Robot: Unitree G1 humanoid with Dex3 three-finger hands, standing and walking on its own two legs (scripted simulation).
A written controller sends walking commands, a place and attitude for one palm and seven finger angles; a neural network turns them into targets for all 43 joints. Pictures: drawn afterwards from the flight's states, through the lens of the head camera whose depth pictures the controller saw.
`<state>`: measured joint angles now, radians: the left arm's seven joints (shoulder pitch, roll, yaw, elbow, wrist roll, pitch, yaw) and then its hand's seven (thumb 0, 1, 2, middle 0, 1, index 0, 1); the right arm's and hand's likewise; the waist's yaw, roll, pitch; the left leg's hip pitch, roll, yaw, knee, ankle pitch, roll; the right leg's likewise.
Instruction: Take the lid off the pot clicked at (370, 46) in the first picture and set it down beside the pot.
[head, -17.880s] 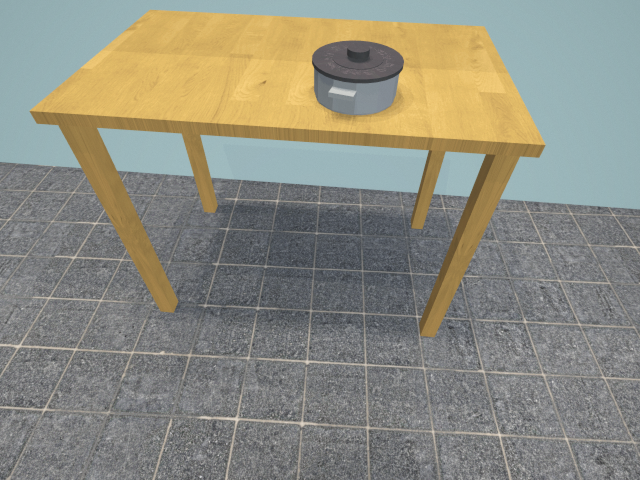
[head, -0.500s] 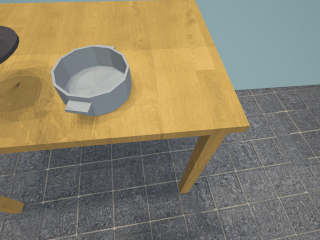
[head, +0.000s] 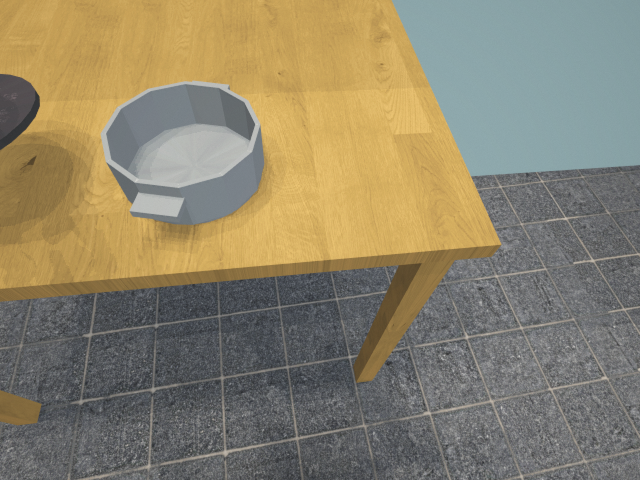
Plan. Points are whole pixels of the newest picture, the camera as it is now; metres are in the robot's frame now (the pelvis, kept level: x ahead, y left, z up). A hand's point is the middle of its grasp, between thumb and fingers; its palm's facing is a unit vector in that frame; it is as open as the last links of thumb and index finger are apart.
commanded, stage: lower the lid onto the table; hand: left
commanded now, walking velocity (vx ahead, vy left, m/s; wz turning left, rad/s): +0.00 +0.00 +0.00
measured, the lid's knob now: out of the picture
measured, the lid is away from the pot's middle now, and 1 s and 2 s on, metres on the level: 0.24 0.24 0.25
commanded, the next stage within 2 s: open the fingers wide in 1.00 s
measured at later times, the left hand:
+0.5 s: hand out of the picture +0.46 +0.36 +0.17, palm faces -0.39 -0.25 -0.88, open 8.0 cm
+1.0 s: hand out of the picture +0.47 +0.36 +0.14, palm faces -0.42 -0.25 -0.87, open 8.0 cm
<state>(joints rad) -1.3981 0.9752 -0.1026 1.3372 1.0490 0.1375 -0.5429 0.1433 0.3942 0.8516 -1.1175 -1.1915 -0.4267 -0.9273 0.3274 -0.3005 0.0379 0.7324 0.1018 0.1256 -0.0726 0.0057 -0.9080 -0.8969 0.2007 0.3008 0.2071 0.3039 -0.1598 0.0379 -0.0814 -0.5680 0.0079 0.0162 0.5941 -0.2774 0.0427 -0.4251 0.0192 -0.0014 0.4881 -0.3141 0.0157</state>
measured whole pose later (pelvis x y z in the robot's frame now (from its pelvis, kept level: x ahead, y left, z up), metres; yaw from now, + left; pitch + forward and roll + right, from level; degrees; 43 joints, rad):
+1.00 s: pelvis -0.01 +0.01 -0.01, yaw -1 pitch +17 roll -4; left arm -1.36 0.97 -0.09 1.38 1.05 0.04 -0.50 0.14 0.40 0.85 -1.12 -1.19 -0.43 -0.93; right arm 0.39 -0.29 0.04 0.75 0.09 0.10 -0.11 0.00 -0.91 -0.90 0.20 0.30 0.21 0.30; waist -0.19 0.03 -0.10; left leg -0.72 0.02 0.01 0.73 -0.31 0.06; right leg -0.56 0.03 0.00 0.59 -0.34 0.03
